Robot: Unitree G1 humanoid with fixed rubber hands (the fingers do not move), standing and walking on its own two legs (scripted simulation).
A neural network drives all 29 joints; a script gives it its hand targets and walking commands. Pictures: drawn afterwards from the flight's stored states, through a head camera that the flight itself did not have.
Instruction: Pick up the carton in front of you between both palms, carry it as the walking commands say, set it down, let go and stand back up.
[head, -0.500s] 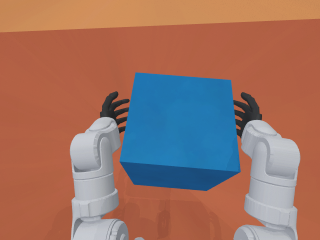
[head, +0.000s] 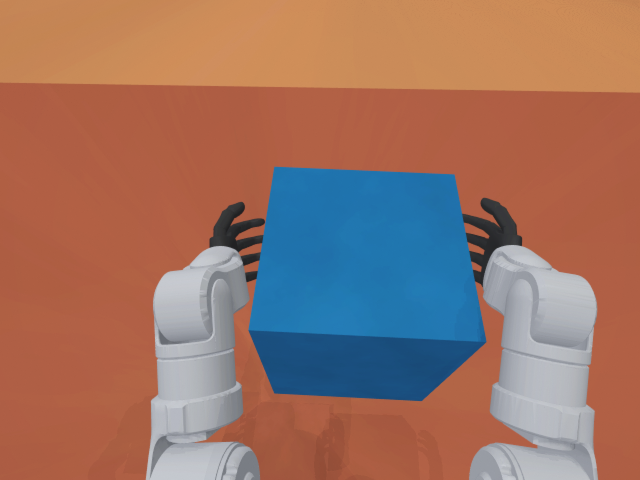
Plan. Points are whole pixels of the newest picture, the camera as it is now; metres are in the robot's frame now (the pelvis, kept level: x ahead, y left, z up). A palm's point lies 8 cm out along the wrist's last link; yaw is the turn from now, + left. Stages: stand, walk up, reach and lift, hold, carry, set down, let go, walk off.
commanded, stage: carry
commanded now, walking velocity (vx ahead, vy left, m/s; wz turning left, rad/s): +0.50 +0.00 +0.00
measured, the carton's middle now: (355, 295) +0.35 +0.03 +0.06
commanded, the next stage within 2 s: none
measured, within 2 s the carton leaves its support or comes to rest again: neither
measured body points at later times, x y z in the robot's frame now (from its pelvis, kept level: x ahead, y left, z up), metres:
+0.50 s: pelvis +0.31 +0.04 +0.06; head +0.34 +0.04 +0.51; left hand +0.68 +0.15 +0.19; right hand +0.65 -0.16 +0.19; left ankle +0.31 +0.12 -0.67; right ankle +0.32 -0.07 -0.57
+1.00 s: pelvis +0.63 +0.01 +0.10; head +0.65 +0.01 +0.55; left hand +0.99 +0.18 +0.26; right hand +1.00 -0.13 +0.25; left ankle +0.76 +0.12 -0.58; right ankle +0.55 -0.08 -0.64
